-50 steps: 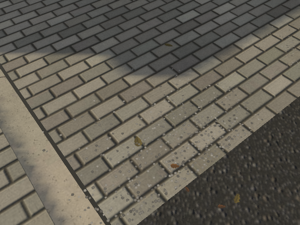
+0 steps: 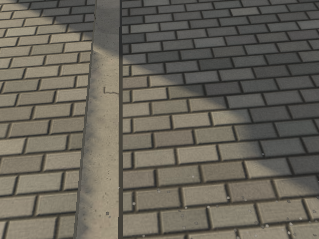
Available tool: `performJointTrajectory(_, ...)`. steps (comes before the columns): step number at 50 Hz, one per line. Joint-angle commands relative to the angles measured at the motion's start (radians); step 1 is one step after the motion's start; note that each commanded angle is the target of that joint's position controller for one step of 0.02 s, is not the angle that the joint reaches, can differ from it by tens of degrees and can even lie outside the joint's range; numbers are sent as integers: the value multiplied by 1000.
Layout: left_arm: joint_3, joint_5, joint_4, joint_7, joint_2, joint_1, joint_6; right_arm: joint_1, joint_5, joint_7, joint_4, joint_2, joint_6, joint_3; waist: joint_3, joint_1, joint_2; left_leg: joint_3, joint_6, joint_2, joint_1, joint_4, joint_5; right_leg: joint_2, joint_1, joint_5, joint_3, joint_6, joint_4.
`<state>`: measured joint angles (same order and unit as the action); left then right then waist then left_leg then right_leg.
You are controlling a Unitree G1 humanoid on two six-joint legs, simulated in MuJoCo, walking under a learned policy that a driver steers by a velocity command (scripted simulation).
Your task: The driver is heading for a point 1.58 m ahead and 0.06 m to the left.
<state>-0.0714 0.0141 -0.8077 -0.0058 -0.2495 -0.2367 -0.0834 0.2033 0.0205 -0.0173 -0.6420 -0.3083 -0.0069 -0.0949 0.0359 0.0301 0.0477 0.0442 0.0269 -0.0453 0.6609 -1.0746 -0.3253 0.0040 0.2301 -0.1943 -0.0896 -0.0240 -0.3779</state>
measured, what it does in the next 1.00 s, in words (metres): walks ahead: left foot, then right foot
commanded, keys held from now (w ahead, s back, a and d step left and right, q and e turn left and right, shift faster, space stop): q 0.14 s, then no key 0.86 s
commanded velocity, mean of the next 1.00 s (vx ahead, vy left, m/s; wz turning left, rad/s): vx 0.05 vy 0.00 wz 0.22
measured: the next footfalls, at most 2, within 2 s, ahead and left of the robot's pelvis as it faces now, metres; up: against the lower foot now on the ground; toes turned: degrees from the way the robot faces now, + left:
left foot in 0.22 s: +0.20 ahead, +0.15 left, +0.00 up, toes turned +9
right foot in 0.56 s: +0.18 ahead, -0.11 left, +0.00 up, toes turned +10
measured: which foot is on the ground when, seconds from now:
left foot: up 0.00-0.20, down 0.22-1.00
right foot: down 0.00-0.22, up 0.24-0.54, down 0.56-1.00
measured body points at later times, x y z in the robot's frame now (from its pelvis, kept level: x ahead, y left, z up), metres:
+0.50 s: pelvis +0.10 +0.03 -0.01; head +0.14 +0.04 +0.44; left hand +0.19 +0.32 -0.13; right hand +0.32 -0.19 -0.10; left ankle +0.16 +0.14 -0.74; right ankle +0.14 -0.12 -0.72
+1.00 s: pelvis +0.15 +0.00 -0.01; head +0.15 +0.00 +0.44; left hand +0.19 +0.26 -0.14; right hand +0.30 -0.23 -0.14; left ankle +0.16 +0.14 -0.74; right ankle +0.14 -0.11 -0.74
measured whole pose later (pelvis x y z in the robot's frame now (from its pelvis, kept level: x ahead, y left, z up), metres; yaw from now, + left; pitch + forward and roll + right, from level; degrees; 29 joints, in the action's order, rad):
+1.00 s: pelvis +0.15 +0.00 -0.01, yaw +11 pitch -1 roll +0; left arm -0.01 0.01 -0.87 -0.01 -0.22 -0.21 -0.02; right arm 0.21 -0.01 -0.03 -0.84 -0.22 0.00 -0.06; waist 0.03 0.00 0.00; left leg 0.04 0.02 0.00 0.30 -0.54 -0.23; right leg 0.00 0.20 -0.34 -0.03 -0.01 -0.55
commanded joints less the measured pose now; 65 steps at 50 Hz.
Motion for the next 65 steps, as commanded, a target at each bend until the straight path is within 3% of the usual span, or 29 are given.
performJointTrajectory(1,-44,-11,64,-20,-175,79,5,25,-3,12,70,-14,2,1,-111,-31,-163,-9,9,-29,-25,147,158,261,-114,632,85,-173,106)
performJointTrajectory(4,-45,-22,53,-27,-186,83,24,-50,-5,37,90,-16,1,0,-104,-7,-161,-49,-10,-14,-108,308,256,249,-117,549,7,-145,93)
performJointTrajectory(7,-53,-38,44,-23,-214,71,34,-92,-7,57,121,-42,6,-12,-90,1,-166,-70,-44,0,-146,408,195,274,-161,510,-3,-125,34)
performJointTrajectory(8,-56,-46,42,-22,-221,66,37,-92,-8,61,128,-49,6,-16,-91,-3,-166,-76,-60,13,-172,448,164,280,-170,526,3,-118,-4)
performJointTrajectory(10,-52,-56,36,-20,-210,63,40,8,-14,56,105,-78,-1,-37,-134,-62,-122,-105,-108,73,-353,622,262,232,-151,562,-33,-75,-187)
performJointTrajectory(11,-41,-35,33,-15,-178,8,35,79,-21,38,96,-155,-4,-61,-196,-81,-11,-3,-154,5,-554,640,627,163,-31,396,-72,-12,-375)
performJointTrajectory(12,-6,24,73,-1,-93,-28,26,99,-43,15,118,-246,-3,-67,-277,-41,252,353,-327,-289,-846,546,1156,39,323,-421,-82,64,-731)
performJointTrajectory(13,2,3,67,11,-124,-35,23,99,-42,19,132,-195,-9,-40,-456,-71,199,504,-459,-400,-864,601,1028,12,377,-558,115,77,-902)
performJointTrajectory(14,-14,-32,70,14,-181,41,35,73,-39,27,128,-134,-13,-22,-387,-95,90,399,-416,-329,-796,622,929,48,405,-485,149,78,-929)
performJointTrajectory(15,-10,-34,73,9,-168,64,47,23,-24,28,114,-101,-17,-10,-309,-71,51,313,-350,-270,-725,627,814,75,425,-430,146,74,-869)
performJointTrajectory(16,-10,-22,64,-3,-160,75,61,-15,-19,27,111,-86,-13,-2,-253,-54,11,274,-310,-232,-633,651,709,91,402,-388,146,79,-802)
performJointTrajectory(17,-12,-18,64,-10,-164,66,77,-58,-20,24,108,-98,-7,-3,-213,-23,29,232,-291,-202,-514,681,643,91,326,-346,136,87,-738)
performJointTrajectory(19,-5,-17,48,-17,-136,21,96,-100,-39,19,105,-109,-2,-7,-192,8,68,175,-284,-163,-392,717,585,61,205,-294,102,97,-631)
performJointTrajectory(21,5,-14,40,-21,-110,14,101,-110,-40,13,95,-97,-3,-5,-200,1,82,154,-279,-150,-365,725,503,54,139,-248,98,96,-515)
performJointTrajectory(24,9,-12,44,-17,-109,39,103,-101,-42,7,70,-79,0,5,-194,-20,97,177,-264,-156,-346,740,279,48,73,-163,96,79,-384)
performJointTrajectory(26,11,-4,33,-7,-92,18,100,-117,-35,8,55,-58,4,16,-165,5,87,166,-218,-126,-286,731,58,27,-28,-48,64,51,-222)
performJointTrajectory(27,14,9,27,-1,-85,8,99,-89,-35,10,36,-30,3,26,-146,10,70,151,-169,-92,-252,726,-62,23,-82,-2,61,32,-138)
performJointTrajectory(28,14,27,37,1,-112,9,96,-53,-43,12,17,-1,0,36,-113,-6,12,123,-108,-45,-209,683,-151,94,-105,38,149,1,-81)
performJointTrajectory(29,5,24,54,-4,-173,56,94,0,-48,16,12,-6,-3,32,-65,-69,-116,48,-56,29,-221,636,-144,174,-6,-64,223,-47,-39)
performJointTrajectory(30,11,24,49,1,-139,90,89,-25,-47,12,11,-7,-4,31,-50,-72,-209,2,-29,48,-379,593,-20,179,176,-304,259,-72,44)
performJointTrajectory(31,24,28,60,2,-101,128,79,-59,-45,8,10,-23,-3,25,-12,-68,-210,10,-28,42,-440,575,55,150,239,-396,245,-44,78)
performJointTrajectory(34,28,14,43,-4,-98,96,55,-45,-45,-3,-16,-32,4,17,7,-54,-175,36,-52,23,-452,585,103,108,212,-317,192,5,50)
performJointTrajectory(37,28,3,26,-14,-100,39,50,-36,-39,-1,-43,-11,-6,19,-8,-32,-100,41,-53,18,-422,601,131,90,134,-220,168,0,2)
performJointTrajectory(43,33,-1,10,-13,-83,15,52,-13,-34,-6,-93,-5,-10,15,-53,-21,-42,45,-43,9,-459,586,262,71,76,-83,144,-9,-37)
performJointTrajectory(65,30,-9,-114,-14,-73,-20,59,-26,-23,-32,-305,-16,12,13,-25,-26,-51,32,-31,4,-522,604,334,44,28,43,117,-8,-5)
Velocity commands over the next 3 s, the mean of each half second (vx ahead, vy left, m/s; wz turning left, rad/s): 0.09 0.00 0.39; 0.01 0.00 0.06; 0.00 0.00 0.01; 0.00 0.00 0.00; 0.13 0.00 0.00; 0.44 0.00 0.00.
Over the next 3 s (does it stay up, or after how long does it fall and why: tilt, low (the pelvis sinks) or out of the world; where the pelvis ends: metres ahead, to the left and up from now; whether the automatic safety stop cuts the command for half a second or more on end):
stays up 0.46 0.08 -0.03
